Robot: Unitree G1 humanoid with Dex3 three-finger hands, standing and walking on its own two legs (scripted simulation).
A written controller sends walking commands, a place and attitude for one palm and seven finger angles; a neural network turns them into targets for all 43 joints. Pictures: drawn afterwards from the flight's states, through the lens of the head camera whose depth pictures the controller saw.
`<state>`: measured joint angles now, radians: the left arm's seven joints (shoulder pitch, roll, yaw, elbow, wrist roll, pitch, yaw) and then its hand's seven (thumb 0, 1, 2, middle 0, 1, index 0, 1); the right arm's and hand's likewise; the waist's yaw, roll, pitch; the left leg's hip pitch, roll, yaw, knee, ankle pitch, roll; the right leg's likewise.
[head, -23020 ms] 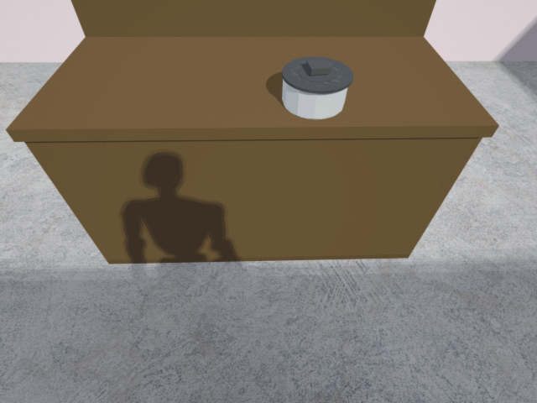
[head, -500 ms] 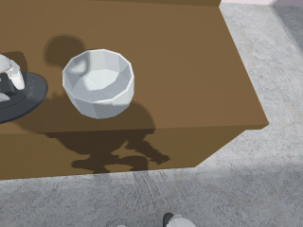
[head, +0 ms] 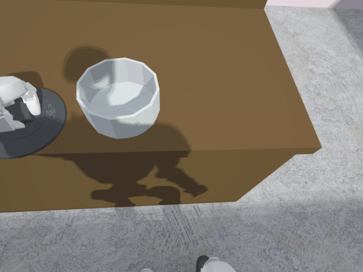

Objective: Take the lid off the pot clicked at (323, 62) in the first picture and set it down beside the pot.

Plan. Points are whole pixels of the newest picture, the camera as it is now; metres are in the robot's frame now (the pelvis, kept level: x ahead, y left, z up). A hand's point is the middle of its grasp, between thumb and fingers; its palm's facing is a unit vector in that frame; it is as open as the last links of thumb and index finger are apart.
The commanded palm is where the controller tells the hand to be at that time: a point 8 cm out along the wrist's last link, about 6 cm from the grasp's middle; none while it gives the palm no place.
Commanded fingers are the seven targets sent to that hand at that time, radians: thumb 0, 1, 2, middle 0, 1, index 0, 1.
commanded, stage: open the fingers wide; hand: left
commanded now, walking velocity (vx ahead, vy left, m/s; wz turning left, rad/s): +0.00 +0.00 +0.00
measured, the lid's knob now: (16, 115) +0.46 +0.36 +0.02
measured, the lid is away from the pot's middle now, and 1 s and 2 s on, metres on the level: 0.23 0.23 0.23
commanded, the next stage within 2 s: raise the empty hand in 0.80 s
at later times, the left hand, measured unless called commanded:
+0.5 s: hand (6, 111) +0.44 +0.35 +0.06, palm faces -0.48 -0.09 -0.87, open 9.4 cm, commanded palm +0.48 +0.36 +0.11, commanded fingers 0.00 0.10 0.41 -0.28 -0.99 -0.28 -0.99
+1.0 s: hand (0, 109) +0.44 +0.36 +0.06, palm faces -0.48 -0.10 -0.87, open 10.9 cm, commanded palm +0.48 +0.36 +0.12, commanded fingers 0.00 0.09 0.43 -0.28 -0.98 -0.28 -0.98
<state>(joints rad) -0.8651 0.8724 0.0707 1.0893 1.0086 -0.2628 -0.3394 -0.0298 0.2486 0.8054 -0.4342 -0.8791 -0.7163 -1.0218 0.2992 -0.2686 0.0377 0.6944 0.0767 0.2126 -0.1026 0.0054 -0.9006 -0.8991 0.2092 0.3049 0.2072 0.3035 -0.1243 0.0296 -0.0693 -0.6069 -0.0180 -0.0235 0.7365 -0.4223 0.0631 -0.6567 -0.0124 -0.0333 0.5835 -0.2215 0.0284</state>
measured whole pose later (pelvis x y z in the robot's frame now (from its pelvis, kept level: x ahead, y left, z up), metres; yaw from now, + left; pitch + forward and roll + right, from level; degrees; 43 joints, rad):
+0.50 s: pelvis -0.01 -0.01 -0.01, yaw -1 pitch +18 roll -3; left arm -0.93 0.96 0.08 1.12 1.00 -0.27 -0.37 0.00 0.20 0.55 -0.37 -0.99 -0.41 -1.01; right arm 0.32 -0.29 0.05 0.68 0.10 0.21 -0.12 0.01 -0.90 -0.90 0.21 0.30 0.21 0.30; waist -0.14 0.02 -0.07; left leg -0.69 0.00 -0.02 0.81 -0.44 0.05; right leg -0.74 0.00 -0.03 0.66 -0.23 0.03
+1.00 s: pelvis -0.01 +0.01 -0.01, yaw -1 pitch +18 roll -4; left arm -0.93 0.93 0.08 1.10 1.00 -0.26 -0.38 0.00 0.10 0.43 -0.30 -0.98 -0.30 -0.98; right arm 0.32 -0.27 0.05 0.68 0.09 0.22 -0.11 0.00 -0.90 -0.90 0.21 0.30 0.21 0.30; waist -0.13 0.03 -0.08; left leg -0.68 -0.02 -0.01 0.81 -0.44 0.07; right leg -0.73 -0.01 -0.02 0.64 -0.23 0.03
